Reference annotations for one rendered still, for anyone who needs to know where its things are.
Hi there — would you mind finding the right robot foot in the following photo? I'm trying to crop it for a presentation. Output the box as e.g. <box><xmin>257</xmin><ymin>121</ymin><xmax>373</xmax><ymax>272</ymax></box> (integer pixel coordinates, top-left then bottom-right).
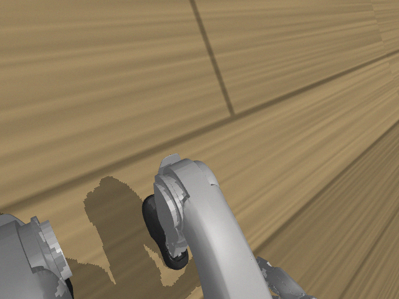
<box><xmin>142</xmin><ymin>194</ymin><xmax>189</xmax><ymax>270</ymax></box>

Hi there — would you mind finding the right robot hand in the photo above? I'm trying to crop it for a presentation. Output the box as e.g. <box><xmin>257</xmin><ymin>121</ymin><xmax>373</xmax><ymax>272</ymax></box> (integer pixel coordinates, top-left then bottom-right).
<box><xmin>256</xmin><ymin>256</ymin><xmax>307</xmax><ymax>299</ymax></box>

